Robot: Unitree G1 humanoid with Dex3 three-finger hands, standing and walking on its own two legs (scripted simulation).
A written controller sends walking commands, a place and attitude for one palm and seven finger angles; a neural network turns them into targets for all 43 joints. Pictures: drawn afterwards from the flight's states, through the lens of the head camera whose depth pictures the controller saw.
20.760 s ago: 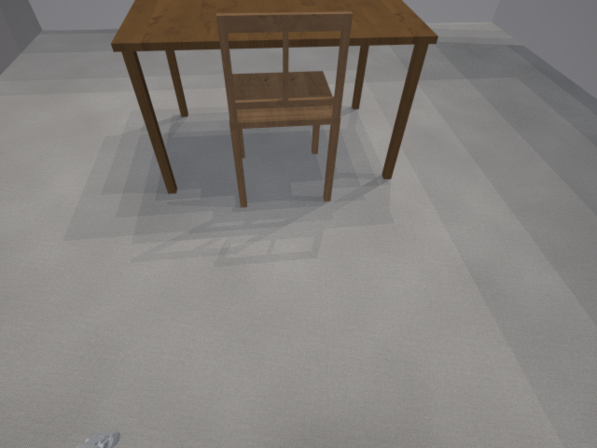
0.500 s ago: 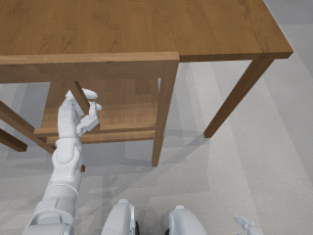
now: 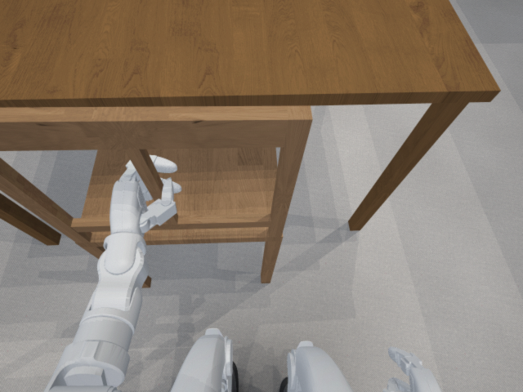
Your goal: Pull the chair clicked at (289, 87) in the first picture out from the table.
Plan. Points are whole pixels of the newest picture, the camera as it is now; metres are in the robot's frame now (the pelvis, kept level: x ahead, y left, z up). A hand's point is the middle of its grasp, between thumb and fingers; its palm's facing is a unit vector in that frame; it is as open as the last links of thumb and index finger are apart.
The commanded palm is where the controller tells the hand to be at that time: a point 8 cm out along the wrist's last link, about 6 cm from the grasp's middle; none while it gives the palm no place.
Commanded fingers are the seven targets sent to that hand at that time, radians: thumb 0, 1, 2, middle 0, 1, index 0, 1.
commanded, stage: step backward, pulling the chair out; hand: left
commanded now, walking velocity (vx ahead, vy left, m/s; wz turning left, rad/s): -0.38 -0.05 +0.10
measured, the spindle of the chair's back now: (157, 189) +0.42 +0.17 +0.00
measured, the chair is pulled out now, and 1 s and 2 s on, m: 0.04 0.17 0.33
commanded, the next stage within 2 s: none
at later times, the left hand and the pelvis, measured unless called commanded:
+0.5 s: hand (166, 232) +0.34 +0.14 +0.02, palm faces +0.00 -0.99 -0.14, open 5.0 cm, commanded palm +0.32 +0.19 +0.02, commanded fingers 0.00 0.90 0.90 -0.50 -1.45 -0.50 -1.45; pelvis -0.02 +0.01 +0.08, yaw -1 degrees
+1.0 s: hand (162, 280) +0.27 +0.14 +0.02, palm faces -0.02 -0.99 -0.16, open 5.1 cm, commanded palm +0.27 +0.19 +0.03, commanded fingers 0.00 0.90 0.90 -0.50 -1.45 -0.50 -1.45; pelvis -0.07 +0.01 +0.09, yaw +1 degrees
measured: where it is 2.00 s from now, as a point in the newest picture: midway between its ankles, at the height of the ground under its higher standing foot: outside the picture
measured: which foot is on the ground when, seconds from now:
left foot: down 0.00-1.00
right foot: down 0.00-0.98, up 1.00-1.00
